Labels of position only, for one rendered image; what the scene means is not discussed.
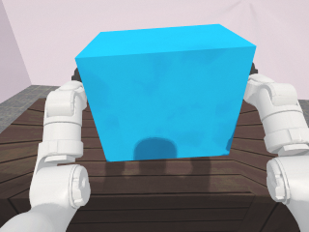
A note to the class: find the right robot hand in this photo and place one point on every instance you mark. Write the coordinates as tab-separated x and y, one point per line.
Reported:
253	70

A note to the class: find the left robot hand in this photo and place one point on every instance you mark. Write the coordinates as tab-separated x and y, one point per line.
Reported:
76	76

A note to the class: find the robot left upper arm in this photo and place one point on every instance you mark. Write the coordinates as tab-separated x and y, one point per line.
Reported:
56	194

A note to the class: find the robot right upper arm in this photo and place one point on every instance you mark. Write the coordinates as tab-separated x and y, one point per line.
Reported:
288	182

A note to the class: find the right robot forearm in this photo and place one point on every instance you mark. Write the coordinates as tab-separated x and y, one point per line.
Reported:
286	130

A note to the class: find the pedestal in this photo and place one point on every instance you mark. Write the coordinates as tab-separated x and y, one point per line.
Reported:
196	194

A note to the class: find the left robot forearm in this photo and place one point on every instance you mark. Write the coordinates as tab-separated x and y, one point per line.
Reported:
62	122

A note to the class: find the carton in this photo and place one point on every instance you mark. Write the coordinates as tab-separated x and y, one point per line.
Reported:
166	93

